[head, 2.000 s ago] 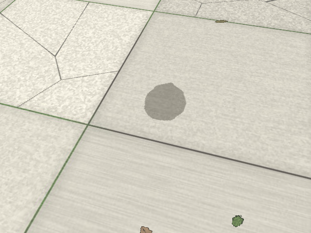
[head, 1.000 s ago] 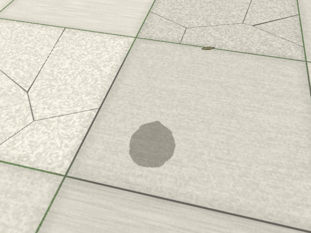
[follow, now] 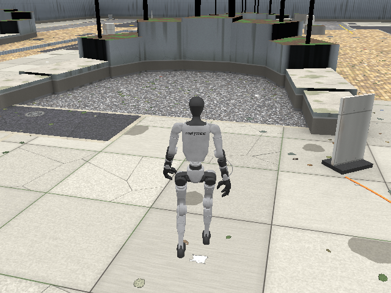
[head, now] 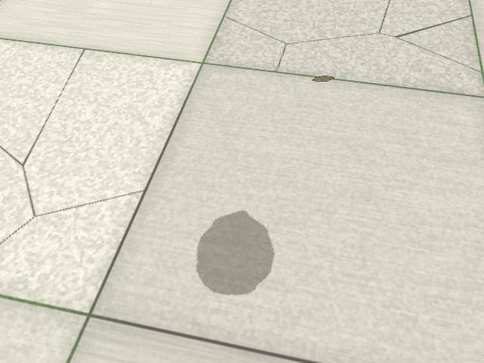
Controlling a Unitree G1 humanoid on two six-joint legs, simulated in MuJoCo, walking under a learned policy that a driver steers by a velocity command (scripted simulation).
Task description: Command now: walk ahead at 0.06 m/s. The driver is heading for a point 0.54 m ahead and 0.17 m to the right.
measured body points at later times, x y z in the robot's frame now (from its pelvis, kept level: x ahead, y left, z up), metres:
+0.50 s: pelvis +0.05 +0.02 +0.01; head +0.07 +0.03 +0.46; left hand +0.12 +0.27 -0.14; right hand +0.06 -0.22 -0.14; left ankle +0.01 +0.14 -0.73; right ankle +0.08 -0.09 -0.73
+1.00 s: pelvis +0.09 +0.02 +0.01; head +0.09 +0.01 +0.46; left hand +0.16 +0.27 -0.14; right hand +0.05 -0.24 -0.15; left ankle +0.01 +0.14 -0.73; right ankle +0.08 -0.09 -0.70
